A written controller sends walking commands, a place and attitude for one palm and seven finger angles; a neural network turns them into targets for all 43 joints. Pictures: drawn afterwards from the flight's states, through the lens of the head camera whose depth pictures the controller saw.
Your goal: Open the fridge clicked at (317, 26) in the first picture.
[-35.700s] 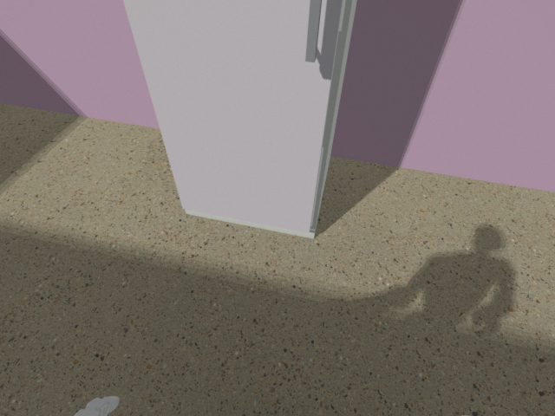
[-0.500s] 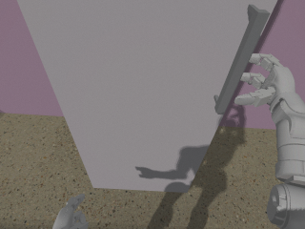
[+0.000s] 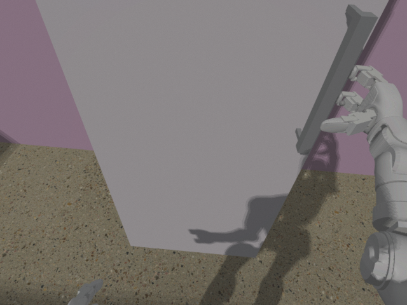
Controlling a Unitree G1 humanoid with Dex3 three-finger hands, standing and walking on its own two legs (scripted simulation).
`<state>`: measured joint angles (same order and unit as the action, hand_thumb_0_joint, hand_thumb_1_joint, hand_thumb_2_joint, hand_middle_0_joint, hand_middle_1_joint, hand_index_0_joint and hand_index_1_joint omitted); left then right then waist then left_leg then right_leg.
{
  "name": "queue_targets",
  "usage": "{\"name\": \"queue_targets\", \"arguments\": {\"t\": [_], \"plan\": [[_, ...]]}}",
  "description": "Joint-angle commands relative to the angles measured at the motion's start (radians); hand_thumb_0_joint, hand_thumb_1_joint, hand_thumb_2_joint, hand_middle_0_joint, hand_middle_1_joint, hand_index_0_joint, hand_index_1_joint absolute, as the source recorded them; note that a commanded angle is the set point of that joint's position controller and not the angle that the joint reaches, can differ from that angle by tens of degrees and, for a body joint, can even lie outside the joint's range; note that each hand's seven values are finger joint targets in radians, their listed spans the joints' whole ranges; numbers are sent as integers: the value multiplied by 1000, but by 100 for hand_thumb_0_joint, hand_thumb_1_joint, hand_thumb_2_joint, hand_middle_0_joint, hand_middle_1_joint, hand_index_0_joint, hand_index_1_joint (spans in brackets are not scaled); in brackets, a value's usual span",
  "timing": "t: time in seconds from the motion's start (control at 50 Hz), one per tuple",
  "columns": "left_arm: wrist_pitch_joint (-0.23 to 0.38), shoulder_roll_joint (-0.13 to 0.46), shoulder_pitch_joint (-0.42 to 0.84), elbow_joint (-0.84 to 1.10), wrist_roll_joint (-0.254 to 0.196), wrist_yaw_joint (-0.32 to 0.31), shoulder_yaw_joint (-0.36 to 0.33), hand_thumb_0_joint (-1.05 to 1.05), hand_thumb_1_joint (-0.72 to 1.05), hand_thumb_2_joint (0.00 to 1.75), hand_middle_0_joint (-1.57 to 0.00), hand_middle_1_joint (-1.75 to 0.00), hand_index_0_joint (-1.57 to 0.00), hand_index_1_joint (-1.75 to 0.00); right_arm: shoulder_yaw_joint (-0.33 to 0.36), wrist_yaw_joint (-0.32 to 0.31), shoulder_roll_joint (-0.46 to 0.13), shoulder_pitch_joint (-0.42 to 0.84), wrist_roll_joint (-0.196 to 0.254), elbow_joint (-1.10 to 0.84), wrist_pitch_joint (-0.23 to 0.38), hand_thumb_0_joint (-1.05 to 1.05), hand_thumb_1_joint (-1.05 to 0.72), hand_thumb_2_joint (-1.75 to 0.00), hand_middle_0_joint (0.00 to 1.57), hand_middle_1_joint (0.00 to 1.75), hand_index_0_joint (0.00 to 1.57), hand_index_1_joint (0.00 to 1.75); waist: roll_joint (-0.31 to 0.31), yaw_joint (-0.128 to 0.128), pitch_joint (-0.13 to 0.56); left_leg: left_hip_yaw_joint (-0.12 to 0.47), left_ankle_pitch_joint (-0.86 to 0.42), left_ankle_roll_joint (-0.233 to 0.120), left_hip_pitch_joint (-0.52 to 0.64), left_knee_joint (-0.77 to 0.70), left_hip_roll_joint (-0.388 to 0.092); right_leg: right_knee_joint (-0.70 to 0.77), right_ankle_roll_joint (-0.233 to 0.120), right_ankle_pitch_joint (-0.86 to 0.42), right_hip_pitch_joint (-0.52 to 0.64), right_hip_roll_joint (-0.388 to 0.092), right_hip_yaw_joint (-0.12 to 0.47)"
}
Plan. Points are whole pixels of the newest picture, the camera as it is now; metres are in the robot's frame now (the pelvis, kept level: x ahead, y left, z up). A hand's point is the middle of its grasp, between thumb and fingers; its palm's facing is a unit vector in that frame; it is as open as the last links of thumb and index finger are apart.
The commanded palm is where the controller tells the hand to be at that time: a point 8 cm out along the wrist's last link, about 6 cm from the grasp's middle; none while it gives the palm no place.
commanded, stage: slide the fingers in behind the handle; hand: right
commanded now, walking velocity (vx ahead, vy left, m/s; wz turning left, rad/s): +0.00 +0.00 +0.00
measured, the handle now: (323, 89) +0.47 -0.17 +0.23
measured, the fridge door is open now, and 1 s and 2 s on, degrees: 0 0 0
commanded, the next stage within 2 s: grip the handle and tug to test in 1.84 s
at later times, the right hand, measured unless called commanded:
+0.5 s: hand (340, 108) +0.42 -0.19 +0.23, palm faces -0.01 +1.00 +0.00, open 14.0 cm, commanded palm +0.40 -0.24 +0.23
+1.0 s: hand (328, 107) +0.41 -0.16 +0.23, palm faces +0.00 +1.00 +0.00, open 14.0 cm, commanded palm +0.39 -0.22 +0.23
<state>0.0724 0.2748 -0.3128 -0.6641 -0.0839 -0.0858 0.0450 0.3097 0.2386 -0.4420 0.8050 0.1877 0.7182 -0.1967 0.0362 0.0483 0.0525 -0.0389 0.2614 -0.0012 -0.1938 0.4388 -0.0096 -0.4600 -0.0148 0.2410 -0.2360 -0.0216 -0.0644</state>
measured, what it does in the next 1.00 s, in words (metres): stands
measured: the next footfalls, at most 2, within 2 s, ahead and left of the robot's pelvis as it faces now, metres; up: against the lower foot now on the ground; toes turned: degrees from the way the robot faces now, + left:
none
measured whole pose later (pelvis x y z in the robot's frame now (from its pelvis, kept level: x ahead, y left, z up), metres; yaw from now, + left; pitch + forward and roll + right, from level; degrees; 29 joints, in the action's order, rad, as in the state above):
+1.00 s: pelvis +0.00 +0.00 +0.00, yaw +0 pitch +0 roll +0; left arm 0.04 0.26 -0.26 -0.64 -0.08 -0.07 0.05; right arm 0.25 0.16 -0.33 0.70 0.20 0.48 -0.28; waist 0.04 0.02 0.05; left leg -0.04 0.26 0.00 -0.16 0.43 -0.01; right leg -0.45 -0.01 0.24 -0.20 -0.02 -0.06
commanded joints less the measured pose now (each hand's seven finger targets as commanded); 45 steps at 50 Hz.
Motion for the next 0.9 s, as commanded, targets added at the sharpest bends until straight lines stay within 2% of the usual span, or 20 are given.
{"name": "queue_targets", "arguments": {"t": [0.0,0.04,0.16,0.18,0.22,0.24,0.26,0.32,0.38,0.44,0.46,0.54,0.58,0.64,0.66,0.74,0.78,0.8,0.86,0.88], "plan": [[47,141,59,133,-3,-11,-54,0,90,90,-20,-30,-20,-30,42,-14,-276,533,-8,-211,72,0,50,-30,30,120,30,120,-2,-1,256,15,-291,-24,-9,-53,13,22,-40,-246,166,4,62],[48,137,56,134,-4,-11,-54,0,90,90,-20,-30,-20,-30,25,-6,-239,510,1,-184,72,0,50,-30,30,120,30,120,-5,1,252,12,-286,-25,-21,-52,16,20,-39,-244,173,4,63],[51,139,60,142,-4,-10,-53,0,90,90,-20,-30,-20,-30,37,10,-242,487,19,-202,80,0,50,-30,30,120,30,120,-27,-9,265,9,-286,-26,-9,-48,17,23,-39,-240,169,5,69],[50,143,58,144,-3,-9,-56,0,90,90,-20,-30,-20,-30,54,7,-267,468,19,-213,86,0,50,-30,30,120,30,120,-39,-15,276,7,-284,-25,4,-49,17,20,-39,-243,168,2,64],[53,137,69,151,-3,-9,-52,0,90,90,-20,-30,-20,-30,33,6,-247,512,13,-267,91,0,50,-30,30,120,30,120,6,-9,281,11,-299,-26,-1,-47,17,21,-39,-258,188,6,65],[53,136,69,151,-4,-8,-53,0,90,90,-20,-30,-20,-30,49,2,-262,495,12,-269,92,0,50,-30,30,120,30,120,-6,-12,285,9,-288,-26,-4,-47,19,21,-37,-254,191,3,69],[54,135,74,155,-3,-8,-51,0,90,90,-20,-30,-20,-30,24,2,-235,512,12,-301,95,0,50,-30,30,120,30,120,26,-9,285,7,-299,-29,-6,-43,18,22,-35,-273,204,3,70],[58,131,85,154,-4,-5,-50,0,90,90,-20,-30,-20,-30,19,-1,-212,491,25,-327,85,0,50,-30,30,120,30,120,27,-9,282,6,-296,-29,-14,-50,22,19,-35,-273,219,2,71],[56,131,95,156,-5,-5,-49,0,90,90,-20,-30,-20,-30,-6,-3,-172,453,34,-321,59,0,50,-30,30,120,30,120,4,-12,254,-2,-276,-30,-20,-51,24,24,-34,-258,201,2,72],[50,132,97,147,-5,-9,-47,0,90,90,-20,-30,-20,-30,18,-21,-199,468,26,-292,26,0,50,-30,30,120,30,120,-17,-11,235,2,-247,-25,-30,-58,22,32,-34,-220,176,4,74],[49,130,99,147,-5,-9,-45,0,90,90,-20,-30,-20,-30,-3,-25,-178,480,23,-293,21,0,50,-30,30,120,30,120,-20,-7,228,-1,-236,-26,-37,-55,22,34,-32,-214,175,3,78],[50,122,104,148,-1,-8,-45,0,90,90,-20,-30,-20,-30,-28,-46,-140,533,19,-331,28,0,50,-30,30,120,30,120,-14,0,263,0,-255,-26,-36,-55,22,27,-33,-240,211,3,77],[48,125,102,150,4,-6,-47,0,90,90,-20,-30,-20,-30,17,-52,-191,482,16,-348,40,0,50,-30,30,120,30,120,-33,-21,307,2,-288,-28,5,-47,22,21,-32,-279,216,0,76],[47,113,122,156,2,0,-41,0,90,90,-20,-30,-20,-30,-35,-52,-110,490,22,-369,41,0,50,-30,30,120,30,120,-18,-14,298,1,-317,-27,2,-40,21,20,-30,-296,227,4,73],[46,115,119,151,2,1,-42,0,90,90,-20,-30,-20,-30,-13,-57,-135,486,18,-364,36,0,50,-30,30,120,30,120,-9,-21,288,0,-313,-30,0,-40,21,21,-29,-294,220,4,76],[32,112,129,154,1,5,-42,0,90,90,-20,-30,-20,-30,-39,-67,-93,453,15,-360,-4,0,50,-30,30,120,30,120,-9,-22,263,-1,-324,-27,-2,-43,20,23,-29,-297,204,6,69],[24,120,126,155,6,6,-47,0,90,90,-20,-30,-20,-30,26,-75,-159,387,17,-353,-18,0,50,-30,30,120,30,120,-73,-43,271,0,-337,-26,33,-46,21,24,-33,-302,182,4,66],[19,118,138,165,4,5,-43,0,90,90,-20,-30,-20,-30,32,-77,-168,395,16,-388,-19,0,50,-30,30,120,30,120,-62,-47,289,2,-353,-26,57,-40,16,30,-34,-311,178,6,63],[16,105,153,174,5,7,-41,0,90,90,-20,-30,-20,-30,-7,-83,-114,414,15,-447,-18,0,50,-30,30,120,30,120,-35,-40,289,3,-373,-26,49,-38,18,24,-34,-329,203,9,58],[15,106,155,174,6,8,-44,0,90,90,-20,-30,-20,-30,-13,-84,-110,406,16,-471,-9,0,50,-30,30,120,30,120,-56,-39,296,2,-377,-25,56,-42,19,22,-36,-339,212,4,58]]}}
